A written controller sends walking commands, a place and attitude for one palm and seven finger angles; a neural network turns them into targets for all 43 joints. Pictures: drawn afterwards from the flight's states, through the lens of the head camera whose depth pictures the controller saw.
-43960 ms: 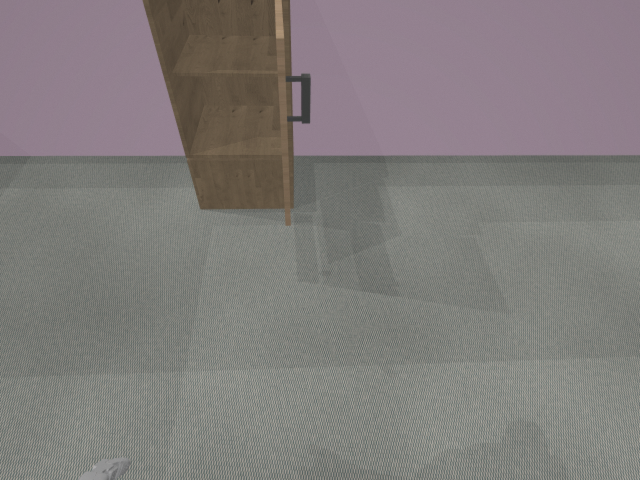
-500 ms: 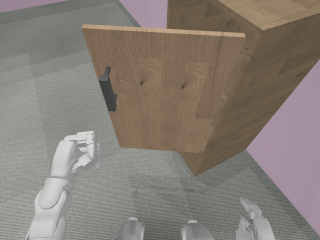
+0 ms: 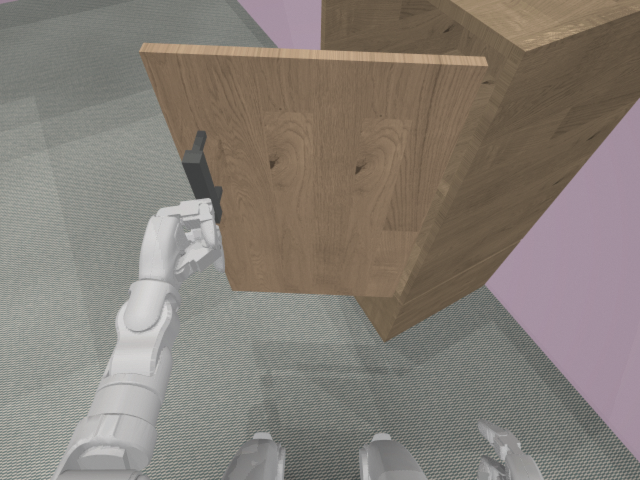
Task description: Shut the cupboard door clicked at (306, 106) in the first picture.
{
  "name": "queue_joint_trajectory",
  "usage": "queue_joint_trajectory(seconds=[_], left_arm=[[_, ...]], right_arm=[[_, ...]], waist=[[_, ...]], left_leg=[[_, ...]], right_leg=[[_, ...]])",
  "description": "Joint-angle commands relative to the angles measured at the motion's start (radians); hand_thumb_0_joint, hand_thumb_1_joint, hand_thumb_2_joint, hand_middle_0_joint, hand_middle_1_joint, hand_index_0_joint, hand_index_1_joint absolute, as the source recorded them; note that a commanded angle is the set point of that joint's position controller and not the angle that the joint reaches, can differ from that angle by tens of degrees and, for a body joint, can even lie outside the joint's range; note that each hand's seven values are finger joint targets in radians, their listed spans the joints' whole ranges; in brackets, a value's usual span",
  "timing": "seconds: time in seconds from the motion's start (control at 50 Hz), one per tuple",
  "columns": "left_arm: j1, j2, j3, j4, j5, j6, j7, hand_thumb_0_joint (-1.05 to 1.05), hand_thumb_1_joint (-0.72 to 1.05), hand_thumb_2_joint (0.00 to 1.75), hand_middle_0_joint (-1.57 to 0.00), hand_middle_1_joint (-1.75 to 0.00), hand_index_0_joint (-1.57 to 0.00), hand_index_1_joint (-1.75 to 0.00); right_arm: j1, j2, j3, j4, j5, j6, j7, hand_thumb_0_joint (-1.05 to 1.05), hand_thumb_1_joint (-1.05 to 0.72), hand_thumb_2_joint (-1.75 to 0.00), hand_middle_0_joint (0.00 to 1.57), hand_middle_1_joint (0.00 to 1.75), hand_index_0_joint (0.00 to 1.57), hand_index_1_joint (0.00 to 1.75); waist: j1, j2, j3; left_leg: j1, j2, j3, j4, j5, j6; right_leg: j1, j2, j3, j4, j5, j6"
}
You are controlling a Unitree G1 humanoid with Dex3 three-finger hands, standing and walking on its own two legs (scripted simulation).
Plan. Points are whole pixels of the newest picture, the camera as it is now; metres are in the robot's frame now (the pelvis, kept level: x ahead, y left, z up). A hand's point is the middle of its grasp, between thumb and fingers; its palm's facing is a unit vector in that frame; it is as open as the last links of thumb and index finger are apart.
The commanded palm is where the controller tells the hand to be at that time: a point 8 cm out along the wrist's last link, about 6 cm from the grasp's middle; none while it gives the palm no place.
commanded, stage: bring the fist close to the handle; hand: left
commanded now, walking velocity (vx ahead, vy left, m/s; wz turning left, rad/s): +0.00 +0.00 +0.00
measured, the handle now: (207, 178) +0.50 +0.17 +0.05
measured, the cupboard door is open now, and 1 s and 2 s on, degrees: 59 54 39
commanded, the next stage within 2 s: push the door shut along its arc in 0.50 s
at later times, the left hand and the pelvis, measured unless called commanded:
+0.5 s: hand (216, 239) +0.40 +0.14 +0.05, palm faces -0.01 -1.00 -0.01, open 3.1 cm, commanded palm +0.38 +0.19 +0.05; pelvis +0.00 -0.01 +0.00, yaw +0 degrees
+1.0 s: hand (224, 205) +0.45 +0.14 +0.05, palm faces -0.14 -0.99 -0.03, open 3.1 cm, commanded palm +0.44 +0.19 +0.05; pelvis -0.02 +0.00 -0.02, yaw +0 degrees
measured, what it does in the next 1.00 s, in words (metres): stands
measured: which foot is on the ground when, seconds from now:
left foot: down 0.00-1.00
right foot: down 0.00-1.00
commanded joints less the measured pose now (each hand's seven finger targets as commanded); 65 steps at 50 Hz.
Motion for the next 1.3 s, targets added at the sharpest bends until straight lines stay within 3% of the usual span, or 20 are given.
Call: queue_joint_trajectory(seconds=[0.0,0.08,0.12,0.22,0.3,0.36,0.48,0.6,0.68,0.74,0.76,0.82,0.9,0.94,0.98,1.1,1.16,1.22,1.26,1.28], left_arm=[[-0.374,0.115,0.047,-0.111,-0.014,-0.065,-0.005,0.0,0.9,0.9,-1.3,-1.5,-1.3,-1.5],[-0.54,0.155,0.088,-0.063,-0.011,-0.121,0.007,0.0,0.9,0.9,-1.3,-1.5,-1.3,-1.5],[-0.496,0.212,0.142,-0.035,-0.004,-0.144,0.007,0.0,0.9,0.9,-1.3,-1.5,-1.3,-1.5],[-0.348,0.193,0.137,-0.003,-0.002,-0.139,-0.027,0.0,0.9,0.9,-1.3,-1.5,-1.3,-1.5],[-0.374,0.167,0.112,-0.004,-0.024,-0.11,-0.045,0.0,0.9,0.9,-1.3,-1.5,-1.3,-1.5],[-0.455,0.175,0.117,-0.054,-0.034,-0.142,-0.039,0.0,0.9,0.9,-1.3,-1.5,-1.3,-1.5],[-0.501,0.197,0.116,-0.036,-0.015,-0.213,-0.043,0.0,0.9,0.9,-1.3,-1.5,-1.3,-1.5],[-0.437,0.177,0.102,0.064,-0.022,-0.15,-0.074,0.0,0.9,0.9,-1.3,-1.5,-1.3,-1.5],[-0.636,0.179,0.077,0.057,-0.017,-0.151,-0.08,0.0,0.9,0.9,-1.3,-1.5,-1.3,-1.5],[-0.742,0.255,0.129,0.108,-0.01,-0.177,-0.075,0.0,0.9,0.9,-1.3,-1.5,-1.3,-1.5],[-0.793,0.23,0.102,0.119,-0.008,-0.187,-0.079,0.0,0.9,0.9,-1.3,-1.5,-1.3,-1.5],[-0.818,0.304,0.152,0.215,0.006,-0.192,-0.093,0.0,0.9,0.9,-1.3,-1.5,-1.3,-1.5],[-0.842,0.294,0.141,0.292,0.01,-0.158,-0.137,0.0,0.9,0.9,-1.3,-1.5,-1.3,-1.5],[-0.86,0.336,0.167,0.319,0.003,-0.143,-0.16,0.0,0.9,0.9,-1.3,-1.5,-1.3,-1.5],[-0.864,0.306,0.15,0.324,-0.006,-0.13,-0.181,0.0,0.9,0.9,-1.3,-1.5,-1.3,-1.5],[-0.987,0.276,0.102,0.357,0.008,-0.12,-0.197,0.0,0.9,0.9,-1.3,-1.5,-1.3,-1.5],[-1.056,0.275,0.085,0.373,0.018,-0.126,-0.197,0.0,0.9,0.9,-1.3,-1.5,-1.3,-1.5],[-1.094,0.329,0.118,0.384,0.024,-0.128,-0.203,0.0,0.9,0.9,-1.3,-1.5,-1.3,-1.5],[-1.151,0.292,0.074,0.394,0.031,-0.122,-0.209,0.0,0.9,0.9,-1.3,-1.5,-1.3,-1.5],[-1.162,0.327,0.101,0.407,0.034,-0.119,-0.207,0.0,0.9,0.9,-1.3,-1.5,-1.3,-1.5]], right_arm=[[0.05,-0.15,-0.063,-0.099,0.008,-0.02,-0.012,0.0,-0.9,-0.9,0.2,0.3,0.2,0.3],[0.062,-0.146,-0.064,-0.066,0.002,-0.021,-0.018,0.0,-0.9,-0.9,0.2,0.3,0.2,0.3],[0.073,-0.152,-0.067,-0.065,-0.003,-0.019,-0.015,0.0,-0.9,-0.9,0.2,0.3,0.2,0.3],[0.092,-0.151,-0.076,-0.081,-0.002,0.001,0.005,0.0,-0.9,-0.9,0.2,0.3,0.2,0.3],[0.088,-0.149,-0.074,-0.091,0.011,0.021,0.004,0.0,-0.9,-0.9,0.2,0.3,0.2,0.3],[0.079,-0.146,-0.075,-0.087,0.01,0.015,-0.009,0.0,-0.9,-0.9,0.2,0.3,0.2,0.3],[0.068,-0.144,-0.073,-0.058,0.004,0.001,-0.015,0.0,-0.9,-0.9,0.2,0.3,0.2,0.3],[0.068,-0.157,-0.074,-0.069,0.013,0.009,-0.009,0.0,-0.9,-0.9,0.2,0.3,0.2,0.3],[0.07,-0.157,-0.071,-0.06,0.015,0.009,-0.017,0.0,-0.9,-0.9,0.2,0.3,0.2,0.3],[0.071,-0.164,-0.065,-0.043,0.011,0.006,-0.026,0.0,-0.9,-0.9,0.2,0.3,0.2,0.3],[0.07,-0.158,-0.062,-0.038,0.01,0.003,-0.027,0.0,-0.9,-0.9,0.2,0.3,0.2,0.3],[0.089,-0.173,-0.059,-0.024,0.004,0.0,-0.026,0.0,-0.9,-0.9,0.2,0.3,0.2,0.3],[0.117,-0.178,-0.06,-0.023,0.004,0.009,-0.016,0.0,-0.9,-0.9,0.2,0.3,0.2,0.3],[0.133,-0.187,-0.06,-0.021,0.005,0.015,-0.015,0.0,-0.9,-0.9,0.2,0.3,0.2,0.3],[0.144,-0.184,-0.064,-0.025,0.006,0.02,-0.01,0.0,-0.9,-0.9,0.2,0.3,0.2,0.3],[0.181,-0.195,-0.068,-0.003,0.004,0.028,-0.005,0.0,-0.9,-0.9,0.2,0.3,0.2,0.3],[0.197,-0.2,-0.068,0.01,0.0,0.027,-0.003,0.0,-0.9,-0.9,0.2,0.3,0.2,0.3],[0.218,-0.211,-0.069,0.017,-0.004,0.026,-0.005,0.0,-0.9,-0.9,0.2,0.3,0.2,0.3],[0.217,-0.203,-0.065,0.026,-0.004,0.025,-0.002,0.0,-0.9,-0.9,0.2,0.3,0.2,0.3],[0.227,-0.21,-0.065,0.034,-0.006,0.025,-0.002,0.0,-0.9,-0.9,0.2,0.3,0.2,0.3]], waist=[[-0.025,-0.036,-0.323],[-0.038,-0.016,-0.367],[-0.009,-0.006,-0.409],[0.019,0.024,-0.465],[-0.01,-0.053,-0.351],[-0.021,-0.066,-0.353],[-0.019,0.004,-0.373],[-0.015,-0.014,-0.337],[-0.052,-0.006,-0.332],[-0.065,-0.021,-0.34],[-0.078,-0.007,-0.343],[-0.069,0.031,-0.376],[-0.08,0.039,-0.431],[-0.081,0.056,-0.448],[-0.085,0.041,-0.463],[-0.133,0.035,-0.409],[-0.147,0.078,-0.416],[-0.153,0.079,-0.45],[-0.17,0.126,-0.453],[-0.174,0.113,-0.445]], left_leg=[[0.202,-0.001,0.003,-0.161,0.268,0.012],[0.202,-0.004,0.005,-0.138,0.261,0.015],[0.2,-0.006,0.008,-0.132,0.288,0.015],[0.23,-0.005,0.023,-0.141,0.385,0.011],[0.153,-0.008,0.039,-0.165,0.276,0.021],[0.156,-0.01,0.038,-0.159,0.254,0.027],[0.181,-0.01,0.029,-0.147,0.229,0.023],[0.174,-0.009,0.025,-0.164,0.198,0.02],[0.191,-0.006,0.005,-0.155,0.187,0.022],[0.167,-0.006,-0.002,-0.136,0.152,0.025],[0.163,-0.009,-0.001,-0.13,0.144,0.027],[0.155,-0.009,-0.011,-0.115,0.149,0.024],[0.167,-0.004,-0.016,-0.097,0.215,0.024],[0.174,0.0,-0.019,-0.09,0.247,0.022],[0.18,0.0,-0.02,-0.088,0.261,0.022],[0.194,0.01,-0.045,-0.087,0.224,0.025],[0.215,0.009,-0.055,-0.082,0.214,0.023],[0.217,0.01,-0.061,-0.069,0.218,0.028],[0.23,0.01,-0.063,-0.066,0.207,0.026],[0.226,0.013,-0.066,-0.062,0.212,0.026]], right_leg=[[0.202,0.007,-0.026,-0.148,0.289,-0.029],[0.19,0.006,-0.012,-0.138,0.289,-0.027],[0.221,0.009,-0.009,-0.124,0.318,-0.031],[0.269,0.009,-0.011,-0.114,0.421,-0.034],[0.283,0.007,0.001,-0.167,0.354,-0.021],[0.286,0.003,0.015,-0.175,0.334,-0.019],[0.237,0.003,0.014,-0.153,0.289,-0.026],[0.214,0.005,0.0,-0.171,0.244,-0.028],[0.163,0.006,-0.006,-0.161,0.225,-0.028],[0.138,0.006,0.002,-0.153,0.18,-0.027],[0.128,0.005,0.005,-0.151,0.175,-0.025],[0.103,0.01,0.001,-0.126,0.163,-0.032],[0.09,0.01,-0.006,-0.103,0.226,-0.033],[0.084,0.01,-0.008,-0.094,0.249,-0.036],[0.089,0.014,-0.01,-0.095,0.261,-0.034],[-0.017,0.02,-0.026,-0.099,0.191,-0.035],[-0.066,0.02,-0.03,-0.094,0.167,-0.039],[-0.073,0.024,-0.029,-0.087,0.163,-0.043],[-0.105,0.022,-0.031,-0.086,0.151,-0.042],[-0.11,0.023,-0.031,-0.087,0.155,-0.043]])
